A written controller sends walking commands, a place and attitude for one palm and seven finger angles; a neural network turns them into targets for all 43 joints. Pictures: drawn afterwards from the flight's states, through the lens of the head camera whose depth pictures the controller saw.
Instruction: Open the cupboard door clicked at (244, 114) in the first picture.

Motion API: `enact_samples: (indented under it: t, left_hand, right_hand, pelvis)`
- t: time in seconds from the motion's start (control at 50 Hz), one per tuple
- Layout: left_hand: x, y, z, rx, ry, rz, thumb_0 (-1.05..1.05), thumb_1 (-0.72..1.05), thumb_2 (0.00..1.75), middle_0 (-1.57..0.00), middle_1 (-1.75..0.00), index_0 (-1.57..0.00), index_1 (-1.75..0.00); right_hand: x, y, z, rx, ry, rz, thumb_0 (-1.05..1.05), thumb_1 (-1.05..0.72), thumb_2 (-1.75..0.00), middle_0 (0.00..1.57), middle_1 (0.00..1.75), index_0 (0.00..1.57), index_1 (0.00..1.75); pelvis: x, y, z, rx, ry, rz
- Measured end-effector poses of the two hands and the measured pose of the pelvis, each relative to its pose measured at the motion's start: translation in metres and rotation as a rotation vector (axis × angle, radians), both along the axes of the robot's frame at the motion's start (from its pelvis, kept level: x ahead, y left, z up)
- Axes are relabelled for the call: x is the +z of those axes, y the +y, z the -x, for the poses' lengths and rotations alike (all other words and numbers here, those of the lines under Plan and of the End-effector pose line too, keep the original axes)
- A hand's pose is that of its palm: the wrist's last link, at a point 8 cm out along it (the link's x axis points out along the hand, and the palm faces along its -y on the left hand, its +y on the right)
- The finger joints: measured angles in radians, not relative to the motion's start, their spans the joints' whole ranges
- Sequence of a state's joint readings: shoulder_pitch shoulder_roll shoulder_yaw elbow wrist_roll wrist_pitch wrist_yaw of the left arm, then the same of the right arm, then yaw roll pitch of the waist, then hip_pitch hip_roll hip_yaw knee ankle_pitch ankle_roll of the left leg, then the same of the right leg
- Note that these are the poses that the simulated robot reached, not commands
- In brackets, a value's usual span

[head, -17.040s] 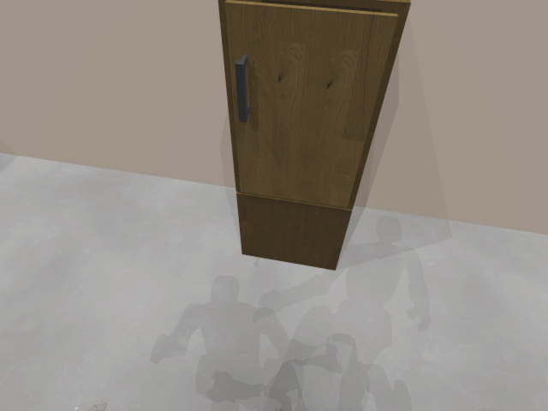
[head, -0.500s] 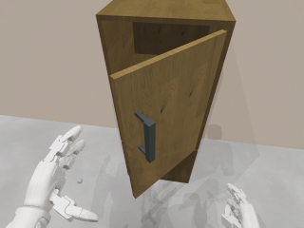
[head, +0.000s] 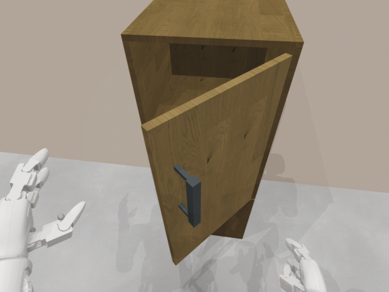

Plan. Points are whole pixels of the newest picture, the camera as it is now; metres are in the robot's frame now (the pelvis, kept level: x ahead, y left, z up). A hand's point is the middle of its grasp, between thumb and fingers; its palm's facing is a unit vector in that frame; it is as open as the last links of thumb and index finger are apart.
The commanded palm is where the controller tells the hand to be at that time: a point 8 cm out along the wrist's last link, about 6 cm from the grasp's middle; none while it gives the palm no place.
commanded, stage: draw the hand back to the body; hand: left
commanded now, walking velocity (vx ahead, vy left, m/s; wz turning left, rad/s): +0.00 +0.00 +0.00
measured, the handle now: (187, 197) +0.29 +0.06 +0.06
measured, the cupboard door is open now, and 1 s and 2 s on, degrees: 49 49 49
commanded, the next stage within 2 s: step back with the hand held close in 0.52 s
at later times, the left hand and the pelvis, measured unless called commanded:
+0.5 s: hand (61, 208) +0.19 +0.24 +0.15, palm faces +0.45 -0.80 -0.40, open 7.5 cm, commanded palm +0.14 +0.28 +0.17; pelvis +0.00 -0.02 +0.00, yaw +0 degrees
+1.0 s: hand (45, 221) +0.17 +0.25 +0.15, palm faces +0.32 -0.79 -0.53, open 7.4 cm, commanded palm +0.11 +0.30 +0.18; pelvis -0.04 +0.00 +0.00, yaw -1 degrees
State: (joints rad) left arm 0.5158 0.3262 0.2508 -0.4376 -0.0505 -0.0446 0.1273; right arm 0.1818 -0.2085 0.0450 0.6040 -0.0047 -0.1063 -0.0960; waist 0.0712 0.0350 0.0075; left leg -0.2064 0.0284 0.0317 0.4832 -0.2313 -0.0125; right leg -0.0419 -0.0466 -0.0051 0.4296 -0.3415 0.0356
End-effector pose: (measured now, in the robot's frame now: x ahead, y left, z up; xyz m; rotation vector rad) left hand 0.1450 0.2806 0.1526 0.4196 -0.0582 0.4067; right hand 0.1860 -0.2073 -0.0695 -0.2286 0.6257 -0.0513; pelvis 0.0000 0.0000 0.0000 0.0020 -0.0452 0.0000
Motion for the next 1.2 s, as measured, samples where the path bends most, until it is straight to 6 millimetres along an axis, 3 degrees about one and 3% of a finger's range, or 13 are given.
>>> enact_samples:
  t: [0.2,0.32,0.66,0.78,1.0,1.2]
  left_hand:
    - [0.020,0.012,-0.007,0.063,-0.052,-0.053,0.00,0.70,0.82,-0.20,-0.30,-0.20,-0.30]
    - [0.016,0.004,-0.007,0.068,-0.039,-0.030,0.01,0.83,0.87,-0.20,-0.30,-0.20,-0.30]
    - [0.018,-0.008,-0.003,0.054,-0.047,-0.037,0.01,0.89,0.90,-0.21,-0.30,-0.21,-0.30]
    - [0.031,-0.003,-0.006,0.005,-0.067,-0.125,0.01,0.89,0.90,-0.21,-0.30,-0.20,-0.30]
    - [0.022,0.010,0.013,-0.080,0.026,-0.165,0.01,0.89,0.90,-0.21,-0.30,-0.21,-0.30]
    - [0.030,0.024,0.060,-0.084,-0.076,-0.203,0.01,0.89,0.90,-0.21,-0.30,-0.21,-0.30]
  right_hand:
    - [-0.003,-0.017,-0.003,-0.026,0.031,0.001,0.01,-0.90,-0.90,0.21,0.30,0.20,0.30]
    - [-0.006,-0.029,0.002,-0.040,0.052,0.004,0.01,-0.90,-0.90,0.21,0.30,0.20,0.30]
    - [-0.008,-0.040,0.006,-0.054,0.052,0.002,0.02,-0.90,-0.90,0.20,0.29,0.20,0.30]
    - [-0.007,-0.040,0.009,-0.065,0.086,0.004,0.01,-0.90,-0.90,0.21,0.30,0.20,0.30]
    - [-0.004,-0.037,0.048,-0.149,0.135,0.030,0.01,-0.90,-0.90,0.20,0.29,0.20,0.30]
    - [-0.004,-0.018,0.097,-0.129,0.103,0.033,0.01,-0.90,-0.90,0.20,0.29,0.20,0.30]
  pelvis:
    - [0.002,-0.009,-0.005,-0.003,-0.004,-0.003]
    - [0.003,-0.015,-0.005,-0.002,-0.006,-0.004]
    - [0.004,-0.025,-0.001,0.000,-0.018,-0.003]
    - [0.003,-0.021,0.006,0.012,0.016,0.016]
    - [0.001,-0.001,0.036,-0.018,0.042,0.020]
    - [-0.005,0.010,0.081,-0.002,0.032,0.036]
